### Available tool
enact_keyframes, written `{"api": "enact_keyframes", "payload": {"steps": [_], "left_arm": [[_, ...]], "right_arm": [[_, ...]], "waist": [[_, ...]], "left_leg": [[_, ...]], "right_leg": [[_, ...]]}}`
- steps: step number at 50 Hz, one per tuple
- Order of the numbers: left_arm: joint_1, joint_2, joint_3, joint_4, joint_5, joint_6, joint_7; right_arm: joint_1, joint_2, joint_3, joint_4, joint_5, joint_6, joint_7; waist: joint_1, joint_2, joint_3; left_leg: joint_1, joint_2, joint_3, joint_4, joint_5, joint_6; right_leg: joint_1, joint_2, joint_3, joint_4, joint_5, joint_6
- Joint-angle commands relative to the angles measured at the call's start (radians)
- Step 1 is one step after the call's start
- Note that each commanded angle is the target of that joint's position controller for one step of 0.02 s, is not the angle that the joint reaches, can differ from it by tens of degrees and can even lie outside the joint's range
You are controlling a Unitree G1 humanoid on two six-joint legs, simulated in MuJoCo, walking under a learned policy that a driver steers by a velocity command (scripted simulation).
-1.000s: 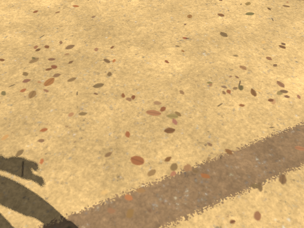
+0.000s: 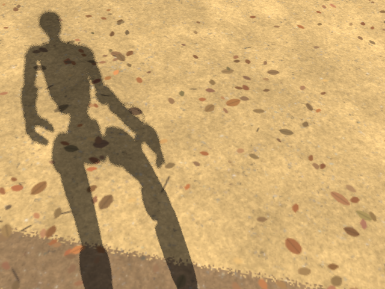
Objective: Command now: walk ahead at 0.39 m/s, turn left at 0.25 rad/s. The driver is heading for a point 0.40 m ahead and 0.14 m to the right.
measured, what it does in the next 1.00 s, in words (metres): walks ahead: right foot, then left foot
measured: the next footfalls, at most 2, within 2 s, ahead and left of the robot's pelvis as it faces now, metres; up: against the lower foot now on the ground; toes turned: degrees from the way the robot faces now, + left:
right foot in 0.28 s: +0.33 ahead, -0.12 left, +0.00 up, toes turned -4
left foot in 0.68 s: +0.38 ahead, +0.12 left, +0.00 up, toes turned -9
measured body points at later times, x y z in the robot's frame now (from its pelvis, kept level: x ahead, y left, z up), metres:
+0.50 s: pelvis +0.21 -0.03 -0.02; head +0.26 -0.04 +0.43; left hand +0.38 +0.23 -0.12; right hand +0.33 -0.32 -0.12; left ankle +0.24 +0.12 -0.69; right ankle +0.29 -0.12 -0.75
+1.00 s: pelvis +0.31 +0.01 -0.02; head +0.32 +0.01 +0.43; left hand +0.45 +0.25 -0.15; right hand +0.42 -0.25 -0.12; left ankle +0.34 +0.12 -0.75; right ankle +0.29 -0.12 -0.75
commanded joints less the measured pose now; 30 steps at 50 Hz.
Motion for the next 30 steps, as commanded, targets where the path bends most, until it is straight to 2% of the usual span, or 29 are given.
{"api": "enact_keyframes", "payload": {"steps": [1, 3, 6, 9, 10, 12, 13, 14, 15, 16, 17, 18, 19, 20, 21, 22, 23, 25, 27, 30], "left_arm": [[-0.128, 0.046, 0.003, -0.079, 0.001, -0.021, -0.005], [-0.175, 0.031, -0.007, -0.09, -0.006, -0.022, -0.011], [-0.256, 0.021, -0.019, -0.116, -0.015, -0.029, -0.026], [-0.276, 0.011, -0.028, -0.122, -0.008, -0.041, -0.047], [-0.256, 0.019, -0.026, -0.118, -0.005, -0.044, -0.051], [-0.136, 0.068, -0.006, -0.083, 0.002, -0.045, -0.051], [-0.009, 0.099, 0.009, -0.045, 0.004, -0.045, -0.044], [0.09, 0.136, 0.021, -0.028, 0.005, -0.041, -0.031], [0.175, 0.242, 0.038, -0.03, 0.022, -0.032, -0.018], [0.17, 0.196, 0.019, -0.034, 0.015, -0.029, -0.021], [0.119, 0.162, 0.02, -0.055, -0.001, -0.011, -0.015], [0.046, 0.133, 0.011, -0.07, -0.013, 0.0, -0.007], [-0.004, 0.111, 0.002, -0.078, -0.015, 0.01, 0.0], [-0.034, 0.096, -0.004, -0.084, -0.006, 0.013, 0.008], [-0.052, 0.098, -0.004, -0.087, 0.008, 0.017, 0.01], [-0.068, 0.095, -0.004, -0.083, 0.015, 0.016, 0.01], [-0.075, 0.094, -0.004, -0.079, 0.018, 0.014, 0.011], [-0.071, 0.104, 0.001, -0.066, 0.018, 0.015, 0.015], [-0.07, 0.104, 0.001, -0.058, 0.013, 0.026, 0.02], [-0.059, 0.092, -0.009, -0.04, 0.013, 0.047, 0.022]], "right_arm": [[-0.009, -0.177, -0.047, -0.053, 0.001, -0.024, -0.016], [0.015, -0.181, -0.048, -0.036, 0.001, -0.024, -0.018], [0.057, -0.188, -0.05, -0.006, 0.006, -0.023, -0.019], [0.053, -0.19, -0.05, 0.014, 0.001, -0.013, -0.023], [0.049, -0.193, -0.051, 0.019, 0.001, -0.009, -0.025], [0.021, -0.21, -0.055, 0.013, -0.001, -0.005, -0.036], [-0.009, -0.212, -0.055, 0.005, -0.003, 0.0, -0.039], [-0.004, -0.202, -0.049, -0.005, -0.012, -0.003, -0.041], [0.084, -0.127, -0.026, -0.042, -0.045, -0.013, -0.036], [0.179, -0.102, -0.007, -0.022, -0.026, -0.025, -0.022], [0.086, -0.197, -0.03, -0.02, 0.009, -0.028, -0.011], [-0.019, -0.206, -0.032, -0.058, 0.022, -0.027, -0.012], [-0.076, -0.2, -0.032, -0.069, 0.01, -0.019, -0.021], [-0.081, -0.202, -0.038, -0.075, -0.004, -0.004, -0.031], [-0.058, -0.185, -0.035, -0.075, -0.006, 0.011, -0.035], [-0.027, -0.155, -0.028, -0.068, -0.009, 0.021, -0.04], [-0.011, -0.132, -0.021, -0.065, -0.012, 0.026, -0.046], [-0.016, -0.114, -0.013, -0.065, -0.018, 0.029, -0.053], [-0.047, -0.114, -0.011, -0.068, -0.013, 0.032, -0.052], [-0.111, -0.121, -0.014, -0.086, -0.006, 0.036, -0.046]], "waist": [[-0.013, 0.128, 0.037], [-0.033, 0.141, 0.057], [-0.062, 0.141, 0.106], [-0.059, 0.141, 0.124], [-0.046, 0.151, 0.103], [0.015, 0.189, 0.002], [0.083, 0.178, -0.077], [0.13, 0.134, -0.155], [0.083, -0.119, -0.316], [0.06, -0.21, -0.513], [0.1, -0.082, -0.441], [0.09, -0.032, -0.28], [0.067, 0.048, -0.155], [0.035, 0.058, -0.107], [0.007, 0.02, -0.08], [-0.012, -0.016, -0.073], [-0.021, -0.038, -0.078], [-0.017, -0.05, -0.121], [0.002, -0.05, -0.149], [0.03, -0.063, -0.118]], "left_leg": [[0.101, 0.212, -0.163, -0.173, 0.287, 0.125], [0.079, 0.201, -0.128, -0.186, 0.278, 0.114], [0.072, 0.218, -0.12, -0.203, 0.246, 0.121], [0.091, 0.225, -0.059, -0.144, 0.456, 0.103], [0.112, 0.232, -0.047, -0.105, 0.556, 0.092], [0.168, 0.224, -0.026, 0.038, 0.881, 0.057], [0.163, 0.188, 0.011, 0.197, 0.993, 0.026], [0.037, 0.147, 0.036, 0.396, 0.884, -0.021], [-0.295, 0.034, 0.058, 0.811, 0.238, -0.094], [-0.495, -0.087, -0.072, 1.081, -0.406, -0.136], [-0.517, -0.018, -0.137, 1.129, -0.337, -0.125], [-0.565, 0.022, -0.105, 1.084, -0.281, -0.114], [-0.564, 0.053, -0.079, 1.019, -0.238, -0.114], [-0.502, 0.082, -0.077, 0.946, -0.198, -0.112], [-0.425, 0.089, -0.068, 0.89, -0.18, -0.114], [-0.376, 0.088, -0.05, 0.821, -0.177, -0.119], [-0.342, 0.085, -0.034, 0.749, -0.174, -0.126], [-0.301, 0.084, -0.024, 0.639, -0.111, -0.135], [-0.269, 0.088, -0.027, 0.55, -0.009, -0.135], [-0.237, 0.082, -0.026, 0.438, 0.04, -0.128]], "right_leg": [[-0.158, -0.005, 0.013, -0.134, 0.151, 0.022], [-0.122, 0.008, 0.003, -0.239, 0.219, 0.027], [-0.098, 0.021, -0.009, -0.351, 0.262, 0.016], [-0.028, 0.049, -0.047, -0.44, 0.25, -0.02], [0.008, 0.059, -0.051, -0.452, 0.233, -0.038], [0.149, 0.115, -0.071, -0.445, 0.185, -0.079], [0.3, 0.151, -0.091, -0.48, 0.223, -0.106], [0.521, 0.105, -0.029, -0.489, 0.385, -0.14], [0.902, -0.169, 0.313, -0.374, 0.763, -0.288], [1.084, -0.347, 0.695, -0.484, 0.764, -0.466], [0.95, -0.278, 0.591, -0.543, 0.538, -0.414], [0.791, -0.224, 0.477, -0.578, 0.382, -0.363], [0.604, -0.186, 0.404, -0.624, 0.328, -0.332], [0.461, -0.165, 0.358, -0.658, 0.295, -0.314], [0.345, -0.137, 0.323, -0.691, 0.269, -0.307], [0.272, -0.116, 0.278, -0.701, 0.299, -0.304], [0.235, -0.1, 0.236, -0.698, 0.37, -0.303], [0.234, -0.093, 0.195, -0.676, 0.455, -0.297], [0.243, -0.088, 0.186, -0.674, 0.348, -0.275], [0.233, -0.08, 0.209, -0.673, 0.053, -0.247]]}}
